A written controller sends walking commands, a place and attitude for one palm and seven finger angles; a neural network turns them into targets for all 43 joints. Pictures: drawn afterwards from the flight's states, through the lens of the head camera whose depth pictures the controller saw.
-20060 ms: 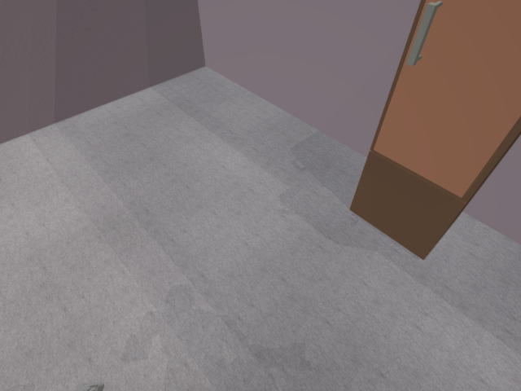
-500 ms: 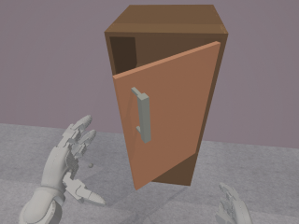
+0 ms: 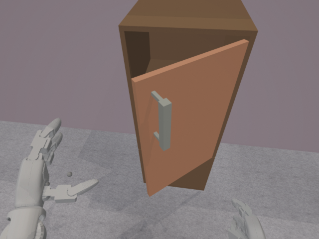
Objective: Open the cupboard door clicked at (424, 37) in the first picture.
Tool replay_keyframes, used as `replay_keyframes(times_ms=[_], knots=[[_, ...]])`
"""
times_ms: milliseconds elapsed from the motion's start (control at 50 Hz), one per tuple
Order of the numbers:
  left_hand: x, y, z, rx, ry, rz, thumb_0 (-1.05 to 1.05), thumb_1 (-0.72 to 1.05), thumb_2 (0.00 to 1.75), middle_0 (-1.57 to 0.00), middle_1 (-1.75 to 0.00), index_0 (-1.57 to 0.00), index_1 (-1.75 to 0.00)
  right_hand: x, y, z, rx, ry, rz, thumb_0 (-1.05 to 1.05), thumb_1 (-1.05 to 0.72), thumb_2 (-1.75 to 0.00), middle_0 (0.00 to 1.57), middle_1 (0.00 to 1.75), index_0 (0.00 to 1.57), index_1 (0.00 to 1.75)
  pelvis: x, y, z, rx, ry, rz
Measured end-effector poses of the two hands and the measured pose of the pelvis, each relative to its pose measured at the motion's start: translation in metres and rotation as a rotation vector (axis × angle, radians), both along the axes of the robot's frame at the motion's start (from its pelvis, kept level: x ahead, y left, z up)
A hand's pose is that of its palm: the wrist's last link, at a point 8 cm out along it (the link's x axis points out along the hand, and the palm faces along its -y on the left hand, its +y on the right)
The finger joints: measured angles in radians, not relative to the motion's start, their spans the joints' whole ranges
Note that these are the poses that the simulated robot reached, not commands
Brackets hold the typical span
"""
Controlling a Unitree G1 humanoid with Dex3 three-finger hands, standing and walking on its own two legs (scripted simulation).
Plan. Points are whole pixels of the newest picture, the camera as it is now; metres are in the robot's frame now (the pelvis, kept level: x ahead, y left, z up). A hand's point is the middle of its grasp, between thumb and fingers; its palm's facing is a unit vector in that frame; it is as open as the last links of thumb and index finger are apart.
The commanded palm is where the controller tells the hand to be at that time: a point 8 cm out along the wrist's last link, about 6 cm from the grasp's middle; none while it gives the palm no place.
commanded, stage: draw the hand back to the body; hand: left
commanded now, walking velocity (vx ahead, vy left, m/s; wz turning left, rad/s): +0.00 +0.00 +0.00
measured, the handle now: (160, 122) +0.37 +0.05 +0.12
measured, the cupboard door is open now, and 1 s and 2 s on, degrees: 41 41 41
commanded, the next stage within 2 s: step back with the hand held close in 0.74 s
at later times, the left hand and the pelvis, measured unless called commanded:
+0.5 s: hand (38, 161) +0.21 +0.27 +0.15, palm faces +0.47 -0.80 -0.38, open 7.9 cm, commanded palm +0.16 +0.30 +0.17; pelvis +0.02 +0.01 +0.00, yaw -1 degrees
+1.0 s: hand (43, 162) +0.21 +0.26 +0.16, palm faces +0.41 -0.79 -0.45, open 7.4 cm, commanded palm +0.15 +0.29 +0.17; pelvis +0.01 +0.00 +0.00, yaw -1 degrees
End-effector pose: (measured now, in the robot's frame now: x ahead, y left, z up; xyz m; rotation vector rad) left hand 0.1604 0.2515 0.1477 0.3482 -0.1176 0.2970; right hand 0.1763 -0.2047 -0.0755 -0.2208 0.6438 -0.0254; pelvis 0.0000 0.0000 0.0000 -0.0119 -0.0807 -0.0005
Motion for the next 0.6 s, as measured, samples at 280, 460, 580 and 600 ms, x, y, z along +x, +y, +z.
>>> replay_keyframes(times_ms=[280, 460, 580, 600], knots=[[0.007, 0.039, 0.014, 0.078, -0.025, 0.099, 0.00, 0.46, 0.71, -0.20, -0.30, -0.19, -0.30, 0.011, -0.004, 0.000, -0.011, 0.025, -0.044, 0.01, -0.91, -0.90, 0.20, 0.30, 0.20, 0.30, 0.014, 0.009, 0.001, 0.001, 0.005, -0.014], [0.005, 0.057, 0.020, 0.100, -0.033, 0.173, 0.01, 0.75, 0.84, -0.21, -0.30, -0.20, -0.30, 0.020, -0.005, 0.002, -0.011, 0.020, -0.038, 0.01, -0.91, -0.90, 0.20, 0.30, 0.20, 0.30, 0.018, 0.007, 0.001, 0.001, 0.009, -0.013], [0.006, 0.050, 0.016, 0.078, -0.023, 0.167, 0.01, 0.85, 0.88, -0.21, -0.30, -0.21, -0.30, 0.021, -0.007, 0.002, -0.012, 0.023, -0.030, 0.01, -0.91, -0.90, 0.20, 0.30, 0.20, 0.30, 0.018, 0.005, 0.001, 0.001, 0.010, -0.010], [0.006, 0.049, 0.016, 0.078, -0.022, 0.163, 0.01, 0.86, 0.88, -0.21, -0.30, -0.21, -0.30, 0.021, -0.007, 0.002, -0.011, 0.023, -0.031, 0.01, -0.91, -0.90, 0.20, 0.30, 0.20, 0.30, 0.018, 0.004, 0.001, 0.001, 0.010, -0.010]])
